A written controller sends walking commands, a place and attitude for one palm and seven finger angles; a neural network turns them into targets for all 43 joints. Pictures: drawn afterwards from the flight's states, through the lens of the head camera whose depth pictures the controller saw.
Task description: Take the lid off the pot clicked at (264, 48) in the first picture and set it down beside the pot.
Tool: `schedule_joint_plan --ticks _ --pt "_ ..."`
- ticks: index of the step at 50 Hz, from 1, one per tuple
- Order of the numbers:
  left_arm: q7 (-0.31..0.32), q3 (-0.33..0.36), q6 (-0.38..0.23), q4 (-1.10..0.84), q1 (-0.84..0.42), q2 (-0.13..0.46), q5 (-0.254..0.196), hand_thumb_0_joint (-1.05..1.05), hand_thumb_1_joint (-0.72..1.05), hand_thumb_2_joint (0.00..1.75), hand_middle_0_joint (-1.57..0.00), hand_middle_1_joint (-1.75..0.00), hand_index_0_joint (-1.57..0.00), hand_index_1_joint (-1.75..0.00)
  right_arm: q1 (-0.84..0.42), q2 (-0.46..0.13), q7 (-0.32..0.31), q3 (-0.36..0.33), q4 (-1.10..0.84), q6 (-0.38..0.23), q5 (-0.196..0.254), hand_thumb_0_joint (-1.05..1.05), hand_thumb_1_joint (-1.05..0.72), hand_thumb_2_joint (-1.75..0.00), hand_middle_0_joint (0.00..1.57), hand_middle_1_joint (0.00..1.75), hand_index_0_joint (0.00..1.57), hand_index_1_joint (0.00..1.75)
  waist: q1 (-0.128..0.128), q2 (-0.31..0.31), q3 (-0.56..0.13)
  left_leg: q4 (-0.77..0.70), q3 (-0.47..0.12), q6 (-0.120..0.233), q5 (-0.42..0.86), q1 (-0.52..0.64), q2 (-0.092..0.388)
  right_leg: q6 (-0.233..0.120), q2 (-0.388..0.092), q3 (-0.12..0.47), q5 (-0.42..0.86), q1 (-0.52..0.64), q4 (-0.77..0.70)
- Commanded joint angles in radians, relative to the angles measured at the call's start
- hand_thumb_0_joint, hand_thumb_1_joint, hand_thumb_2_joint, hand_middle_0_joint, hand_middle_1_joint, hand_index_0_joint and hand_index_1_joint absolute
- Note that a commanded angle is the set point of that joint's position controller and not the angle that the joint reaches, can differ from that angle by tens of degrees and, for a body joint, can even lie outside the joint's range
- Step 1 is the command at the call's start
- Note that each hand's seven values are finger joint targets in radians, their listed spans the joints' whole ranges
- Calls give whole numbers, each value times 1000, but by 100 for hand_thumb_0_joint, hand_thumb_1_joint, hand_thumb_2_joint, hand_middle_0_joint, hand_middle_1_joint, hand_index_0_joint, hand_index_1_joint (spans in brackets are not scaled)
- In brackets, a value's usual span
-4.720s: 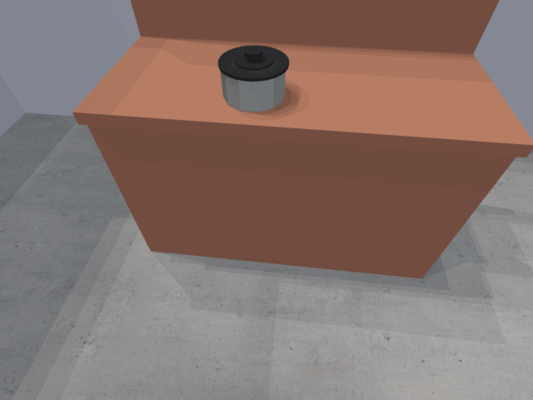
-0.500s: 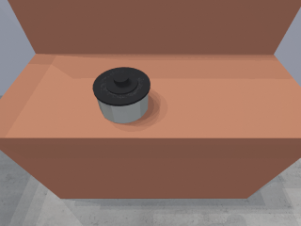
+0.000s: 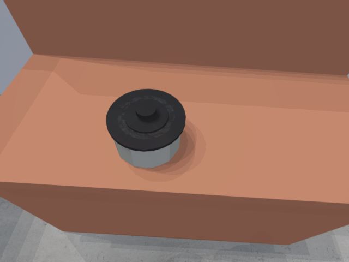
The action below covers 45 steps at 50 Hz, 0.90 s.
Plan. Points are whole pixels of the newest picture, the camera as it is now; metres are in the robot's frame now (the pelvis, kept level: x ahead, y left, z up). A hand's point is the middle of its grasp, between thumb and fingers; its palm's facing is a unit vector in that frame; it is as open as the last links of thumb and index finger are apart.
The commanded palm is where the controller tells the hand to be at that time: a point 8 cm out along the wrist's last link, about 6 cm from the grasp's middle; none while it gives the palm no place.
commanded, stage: come to a stop and stand still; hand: left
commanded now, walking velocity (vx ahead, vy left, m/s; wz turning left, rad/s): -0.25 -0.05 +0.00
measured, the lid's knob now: (145, 110) +0.42 +0.11 +0.10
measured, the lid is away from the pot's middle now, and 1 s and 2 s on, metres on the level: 0.00 0.00 0.00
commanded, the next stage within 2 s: look again from close up in 1.24 s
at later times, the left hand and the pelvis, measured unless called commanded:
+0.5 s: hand out of the picture +0.04 +0.18 -0.18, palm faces +0.04 -0.97 -0.23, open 7.4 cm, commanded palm none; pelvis -0.03 -0.01 -0.01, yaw +1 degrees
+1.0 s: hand out of the picture -0.12 +0.19 -0.17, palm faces +0.04 -0.98 -0.19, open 7.4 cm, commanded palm none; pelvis -0.07 +0.02 +0.00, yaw +0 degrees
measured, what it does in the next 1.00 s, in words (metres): steps on the spot: right foot, then left foot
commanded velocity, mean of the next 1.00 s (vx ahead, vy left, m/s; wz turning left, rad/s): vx -0.02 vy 0.04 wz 0.00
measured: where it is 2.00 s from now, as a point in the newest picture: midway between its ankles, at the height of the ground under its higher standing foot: outside the picture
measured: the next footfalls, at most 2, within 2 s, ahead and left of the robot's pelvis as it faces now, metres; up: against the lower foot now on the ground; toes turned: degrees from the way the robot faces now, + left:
right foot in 0.12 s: +0.00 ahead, -0.13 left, +0.00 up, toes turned -1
left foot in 0.46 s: -0.01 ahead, +0.09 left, +0.00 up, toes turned +4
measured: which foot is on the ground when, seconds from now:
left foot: down 0.00-0.14, up 0.16-0.44, down 0.46-1.00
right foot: up 0.00-0.10, down 0.12-1.00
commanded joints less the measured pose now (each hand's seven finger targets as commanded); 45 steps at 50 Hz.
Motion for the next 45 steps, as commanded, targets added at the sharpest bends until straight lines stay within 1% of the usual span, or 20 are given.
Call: schedule_joint_plan --ticks 1,3,5,6,7,8,10,12,15,18,21,23,24,25,26,30,34,39,42,45 --pt "5 20 10 -52 111 70 11 0 90 90 -20 -30 -20 -30 57 -177 6 -33 -35 15 4 0 -90 -90 20 30 20 30 1 169 -118 -112 -166 115 724 106 250 16 -14 -16 142 11 -149" --pt "6 27 9 -68 116 85 15 0 90 90 -20 -30 -20 -30 41 -187 10 -44 -50 27 2 0 -90 -90 20 30 20 30 9 177 -129 -57 -146 84 669 97 230 15 -10 -24 248 50 -249" --pt "9 37 -3 -86 124 137 21 0 90 90 -20 -30 -20 -30 29 -175 15 -50 -66 35 8 0 -90 -90 20 30 20 30 15 61 -162 75 -107 11 478 56 149 -19 -74 78 581 116 -386" --pt "13 45 -8 -101 98 184 27 0 90 90 -20 -30 -20 -30 50 -143 19 -50 -77 44 12 0 -90 -90 20 30 20 30 -2 -88 -165 189 -23 -34 234 -27 55 -80 -203 212 857 153 -392" --pt "10 42 -13 -108 87 225 28 0 90 90 -20 -30 -20 -30 54 -107 22 -44 -82 55 18 0 -90 -90 20 30 20 30 -1 -177 -173 302 -7 -60 -200 -100 -21 -166 -324 284 1031 176 -427" --pt "10 36 -14 -120 80 231 28 0 90 90 -20 -30 -20 -30 47 -96 22 -42 -76 64 18 0 -90 -90 20 30 20 30 7 -173 -169 418 -52 -65 -347 -121 -22 -219 -340 285 956 146 -449" --pt "17 33 -14 -130 34 204 28 0 90 90 -20 -30 -20 -30 29 -99 23 -39 -71 73 11 0 -90 -90 20 30 20 30 -3 -196 -127 528 -107 -65 -326 -169 -9 -222 -292 268 934 118 -445" --pt "18 30 -15 -148 11 201 28 0 90 90 -20 -30 -20 -30 38 -102 30 -36 -67 69 15 0 -90 -90 20 30 20 30 -16 -128 -122 545 -99 -73 -277 -185 -10 -206 -257 206 980 143 -412" --pt "26 39 -17 -160 33 224 33 0 90 90 -20 -30 -20 -30 29 -92 34 -24 -79 65 18 0 -90 -90 20 30 20 30 2 -102 -162 473 -78 -81 -278 -183 -8 -216 -279 208 1008 201 -396" --pt "32 44 -12 -170 37 238 39 0 90 90 -20 -30 -20 -30 47 -79 39 -12 -93 59 22 0 -90 -90 20 30 20 30 7 -109 -183 294 -59 -72 -262 -126 -8 -221 -287 226 953 209 -385" --pt "28 38 -2 -175 1 232 29 0 90 90 -20 -30 -20 -30 140 -63 42 -4 -61 50 22 0 -90 -90 20 30 20 30 -38 -94 -168 -13 -3 -56 -42 95 -20 -141 -241 185 680 60 -379" --pt "23 26 5 -182 -6 174 21 0 90 90 -20 -30 -20 -30 170 -94 40 -6 -46 32 15 0 -90 -90 20 30 20 30 -37 56 -136 -161 -55 -15 165 195 58 -56 -129 99 478 -24 -293" --pt "18 17 9 -179 6 134 15 0 90 90 -20 -30 -20 -30 132 -125 40 -9 -61 26 7 0 -90 -90 20 30 20 30 -17 181 -123 -180 -173 37 294 157 164 -10 -39 40 277 -49 -249" --pt "20 15 14 -172 13 108 14 0 90 90 -20 -30 -20 -30 105 -146 43 -7 -77 31 -1 0 -90 -90 20 30 20 30 -5 233 -87 -188 -192 92 337 34 228 13 -14 -11 99 8 -199" --pt "24 14 19 -138 15 113 17 0 90 90 -20 -30 -20 -30 73 -110 40 5 -67 21 -3 0 -90 -90 20 30 20 30 -3 302 -77 -248 -243 122 280 -51 222 22 -27 -5 43 57 -111" --pt "12 12 15 -84 84 97 22 0 90 90 -20 -30 -20 -30 11 -127 35 2 -65 18 3 0 -90 -90 20 30 20 30 45 88 -33 -210 -189 104 149 -83 184 9 -44 13 181 79 -182" --pt "15 2 -15 -49 110 116 15 0 90 90 -20 -30 -20 -30 116 -87 30 8 -24 17 15 0 -90 -90 20 30 20 30 -5 56 -37 -129 -144 37 97 33 95 -29 -102 106 419 72 -450" --pt "11 -13 -18 -20 123 93 15 0 90 90 -20 -30 -20 -30 142 -99 34 8 0 12 16 0 -90 -90 20 30 20 30 -19 -20 -49 -179 -146 35 22 73 111 -16 -82 71 331 53 -460" --pt "11 -17 -17 -3 158 84 19 0 90 90 -20 -30 -20 -30 148 -96 38 11 13 11 14 0 -90 -90 20 30 20 30 -14 72 -7 -245 -163 32 -143 25 112 -13 -75 68 258 35 -466" --pt "10 -21 -20 14 193 77 21 0 90 90 -20 -30 -20 -30 147 -92 40 12 19 9 16 0 -90 -90 20 30 20 30 -4 56 9 -260 -167 36 -190 -9 111 -10 -73 63 257 45 -473"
